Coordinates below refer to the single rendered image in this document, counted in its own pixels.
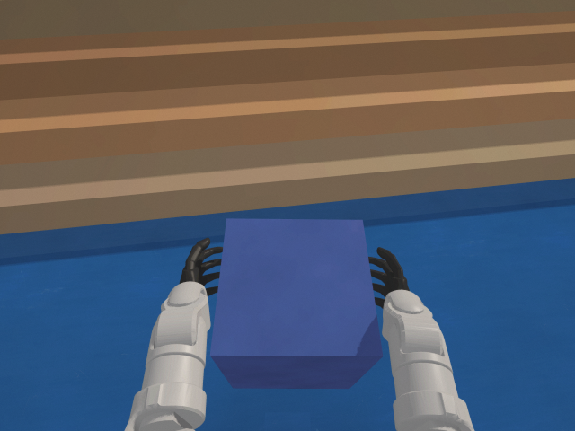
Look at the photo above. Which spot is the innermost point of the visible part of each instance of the left robot forearm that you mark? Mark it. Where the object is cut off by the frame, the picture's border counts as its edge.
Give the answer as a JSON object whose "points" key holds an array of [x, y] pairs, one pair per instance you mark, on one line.
{"points": [[172, 396]]}

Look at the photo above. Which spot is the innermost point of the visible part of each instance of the robot right hand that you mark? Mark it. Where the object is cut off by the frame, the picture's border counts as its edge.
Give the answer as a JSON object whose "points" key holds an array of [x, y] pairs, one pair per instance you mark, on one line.
{"points": [[393, 277]]}

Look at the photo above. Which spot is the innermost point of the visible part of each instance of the carton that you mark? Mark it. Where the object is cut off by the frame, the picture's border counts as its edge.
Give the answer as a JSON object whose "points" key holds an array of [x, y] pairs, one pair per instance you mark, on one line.
{"points": [[295, 305]]}

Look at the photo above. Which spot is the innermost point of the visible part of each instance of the right robot forearm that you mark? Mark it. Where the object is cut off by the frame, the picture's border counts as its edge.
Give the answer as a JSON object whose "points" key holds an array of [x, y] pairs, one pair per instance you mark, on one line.
{"points": [[425, 389]]}

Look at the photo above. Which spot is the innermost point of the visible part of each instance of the robot left hand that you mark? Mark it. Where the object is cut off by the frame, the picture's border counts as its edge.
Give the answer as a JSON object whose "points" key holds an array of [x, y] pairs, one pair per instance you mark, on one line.
{"points": [[194, 268]]}

